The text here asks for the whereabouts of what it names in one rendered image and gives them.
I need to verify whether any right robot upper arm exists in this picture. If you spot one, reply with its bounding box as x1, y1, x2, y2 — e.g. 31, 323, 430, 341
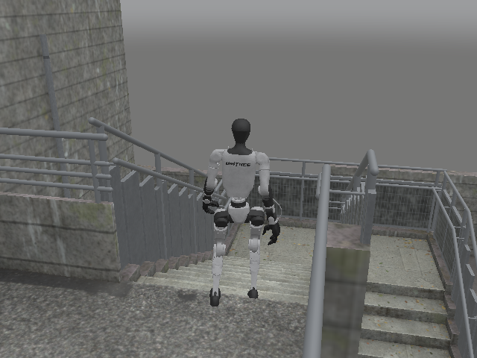
255, 151, 270, 195

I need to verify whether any robot left forearm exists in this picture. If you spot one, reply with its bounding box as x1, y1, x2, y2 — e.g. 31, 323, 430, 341
203, 178, 214, 204

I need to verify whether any left robot hand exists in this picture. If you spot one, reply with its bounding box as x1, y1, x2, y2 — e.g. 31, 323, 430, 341
202, 200, 219, 214

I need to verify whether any right robot hand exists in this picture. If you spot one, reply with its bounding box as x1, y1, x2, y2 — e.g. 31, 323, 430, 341
262, 222, 280, 245

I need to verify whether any humanoid robot head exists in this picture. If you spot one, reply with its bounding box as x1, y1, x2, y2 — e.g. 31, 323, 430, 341
227, 119, 252, 155

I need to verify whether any robot left shin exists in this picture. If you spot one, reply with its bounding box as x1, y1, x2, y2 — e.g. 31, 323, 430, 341
212, 244, 223, 296

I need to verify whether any robot right forearm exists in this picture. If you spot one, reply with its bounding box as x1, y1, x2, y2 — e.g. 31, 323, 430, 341
262, 184, 278, 224

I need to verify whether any left robot upper arm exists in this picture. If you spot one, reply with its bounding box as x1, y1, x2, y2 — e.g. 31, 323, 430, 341
206, 149, 225, 189

